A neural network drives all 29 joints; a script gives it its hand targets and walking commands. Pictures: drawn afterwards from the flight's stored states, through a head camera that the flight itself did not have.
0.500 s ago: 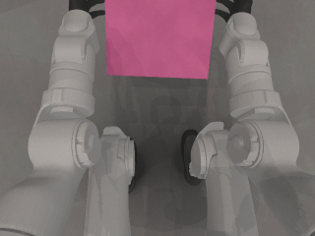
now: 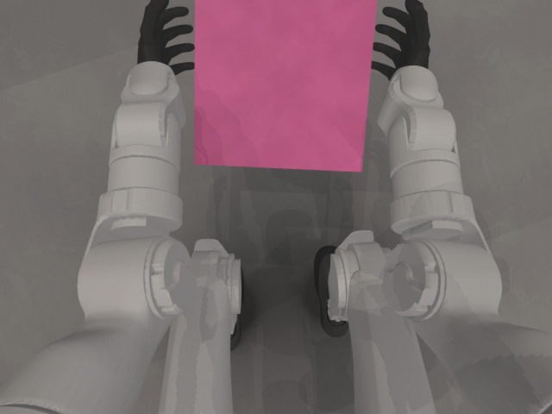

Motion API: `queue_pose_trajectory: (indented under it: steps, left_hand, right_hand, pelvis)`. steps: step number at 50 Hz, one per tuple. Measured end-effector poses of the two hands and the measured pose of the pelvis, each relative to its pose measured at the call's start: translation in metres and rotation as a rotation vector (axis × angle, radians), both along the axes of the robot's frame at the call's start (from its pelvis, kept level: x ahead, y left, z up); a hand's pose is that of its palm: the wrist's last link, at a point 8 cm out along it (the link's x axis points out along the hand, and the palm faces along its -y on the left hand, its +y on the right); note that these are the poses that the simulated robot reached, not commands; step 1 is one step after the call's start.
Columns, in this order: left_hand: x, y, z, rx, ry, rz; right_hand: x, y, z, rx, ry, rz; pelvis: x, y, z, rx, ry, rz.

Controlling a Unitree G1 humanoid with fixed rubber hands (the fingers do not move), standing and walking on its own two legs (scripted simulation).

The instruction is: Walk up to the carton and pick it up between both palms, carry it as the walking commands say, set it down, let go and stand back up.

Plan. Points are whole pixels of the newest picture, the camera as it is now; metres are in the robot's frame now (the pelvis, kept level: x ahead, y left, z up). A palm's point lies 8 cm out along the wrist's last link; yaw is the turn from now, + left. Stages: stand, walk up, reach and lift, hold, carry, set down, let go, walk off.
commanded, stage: reach and lift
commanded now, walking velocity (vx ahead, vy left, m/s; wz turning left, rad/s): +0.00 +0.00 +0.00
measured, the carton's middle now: (281, 79) +0.54 -0.01 -0.18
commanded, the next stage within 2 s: none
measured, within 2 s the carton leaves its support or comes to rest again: neither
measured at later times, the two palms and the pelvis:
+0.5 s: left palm (134, 52) +0.51 +0.14 -0.01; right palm (447, 58) +0.49 -0.16 +0.00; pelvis +0.01 +0.00 +0.05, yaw +0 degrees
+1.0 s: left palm (92, 31) +0.49 +0.14 +0.07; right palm (503, 41) +0.47 -0.16 +0.07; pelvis +0.02 +0.00 +0.11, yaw +0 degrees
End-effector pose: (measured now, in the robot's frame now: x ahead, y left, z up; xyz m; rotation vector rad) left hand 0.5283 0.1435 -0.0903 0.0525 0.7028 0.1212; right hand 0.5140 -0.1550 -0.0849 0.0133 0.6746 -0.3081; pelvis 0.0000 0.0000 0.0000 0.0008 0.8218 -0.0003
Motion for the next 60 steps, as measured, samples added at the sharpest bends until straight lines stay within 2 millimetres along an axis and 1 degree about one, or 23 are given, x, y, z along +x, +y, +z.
queue_pose_trajectory:
  steps: [12,36,60]
  left_hand:
    - [-0.006,-0.004,0.041,-0.004,-0.007,-0.003]
    - [-0.029,-0.004,0.117,-0.002,-0.007,0.007]
    - [-0.047,-0.002,0.189,-0.009,-0.006,0.009]
  right_hand:
    - [-0.008,-0.003,0.041,-0.005,-0.002,-0.004]
    - [-0.029,-0.003,0.115,-0.002,0.001,0.0]
    - [-0.049,-0.002,0.187,0.005,0.003,-0.006]
  pelvis:
    - [0.002,0.0,0.022,-0.001,-0.022,0.0]
    - [0.008,-0.003,0.073,0.002,-0.087,0.003]
    - [0.024,0.001,0.134,-0.002,-0.162,0.008]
